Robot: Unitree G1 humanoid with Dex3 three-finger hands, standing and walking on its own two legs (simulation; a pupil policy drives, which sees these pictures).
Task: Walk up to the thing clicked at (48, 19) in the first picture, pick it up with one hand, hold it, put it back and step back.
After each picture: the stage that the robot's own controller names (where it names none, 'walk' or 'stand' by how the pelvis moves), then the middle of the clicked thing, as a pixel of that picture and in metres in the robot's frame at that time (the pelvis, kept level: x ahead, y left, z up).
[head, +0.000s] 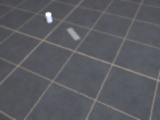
stand; (48, 17) +1.90 +0.53 -0.72
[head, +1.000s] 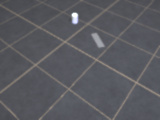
walk; (74, 18) +1.80 +0.23 -0.69
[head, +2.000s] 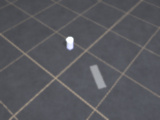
walk; (69, 43) +1.21 +0.20 -0.69
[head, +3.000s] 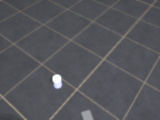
walk; (57, 81) +0.77 +0.24 -0.70
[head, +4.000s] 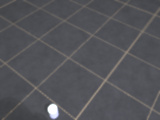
walk; (53, 111) +0.51 +0.23 -0.71
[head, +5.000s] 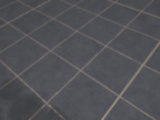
stand; out of the picture +0.40 +0.20 -0.71
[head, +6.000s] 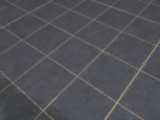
stand; out of the picture +0.35 +0.21 -0.72
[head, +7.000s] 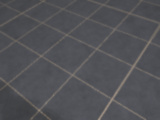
stand; out of the picture +0.36 +0.23 -0.73
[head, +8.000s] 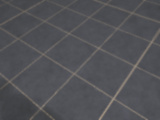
stand; out of the picture +0.36 +0.22 -0.73
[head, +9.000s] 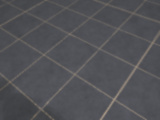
stand; out of the picture +0.36 +0.22 -0.73
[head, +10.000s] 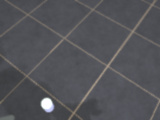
go down; (47, 105) +0.39 +0.22 -0.60
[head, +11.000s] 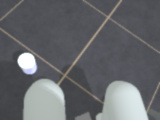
go down; (28, 64) +0.43 +0.26 -0.31
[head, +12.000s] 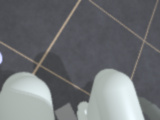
close in; out of the picture +0.41 +0.29 -0.26
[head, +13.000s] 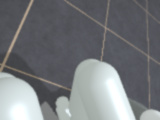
close; out of the picture +0.40 +0.31 -0.21
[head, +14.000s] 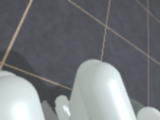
lift; out of the picture +0.39 +0.31 -0.22
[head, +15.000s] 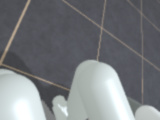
lift; out of the picture +0.37 +0.30 -0.22
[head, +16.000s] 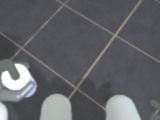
lift; (21, 82) +0.32 +0.22 -0.02
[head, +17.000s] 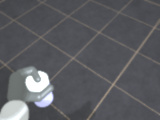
hold; (40, 90) +0.32 +0.17 +0.00
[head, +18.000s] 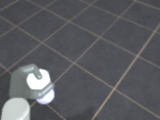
hold; (41, 87) +0.33 +0.17 +0.00
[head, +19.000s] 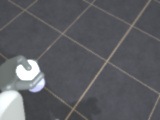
crouch; (31, 77) +0.38 +0.19 -0.06
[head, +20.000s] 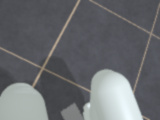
lower; out of the picture +0.46 +0.29 -0.12
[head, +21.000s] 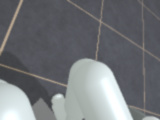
lower; out of the picture +0.41 +0.31 -0.22
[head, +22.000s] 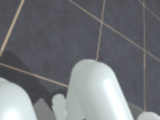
lower; out of the picture +0.40 +0.32 -0.22
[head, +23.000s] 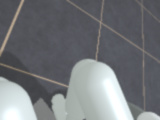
lower; out of the picture +0.40 +0.32 -0.22
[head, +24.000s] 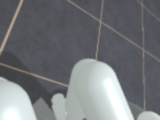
lower; out of the picture +0.40 +0.32 -0.22
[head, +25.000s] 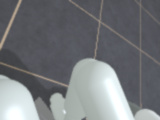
open; out of the picture +0.40 +0.30 -0.23
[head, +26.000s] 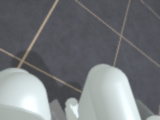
stand; out of the picture +0.40 +0.29 -0.24
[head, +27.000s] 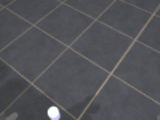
stand; (54, 114) +0.39 +0.20 -0.60
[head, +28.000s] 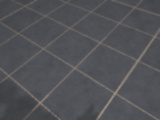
stand; out of the picture +0.38 +0.20 -0.66
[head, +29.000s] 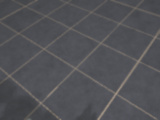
stand; out of the picture +0.37 +0.19 -0.67
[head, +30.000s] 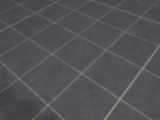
stand; out of the picture +0.40 +0.17 -0.72
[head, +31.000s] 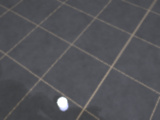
walk; (63, 104) +0.45 +0.17 -0.70
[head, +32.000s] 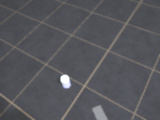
walk; (65, 81) +0.70 +0.24 -0.70
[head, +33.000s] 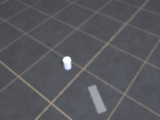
stand; (67, 63) +1.00 +0.22 -0.70
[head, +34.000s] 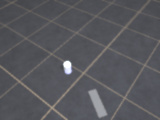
stand; (67, 67) +0.99 +0.20 -0.72
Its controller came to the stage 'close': yes
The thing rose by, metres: 0.71
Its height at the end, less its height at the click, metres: +0.00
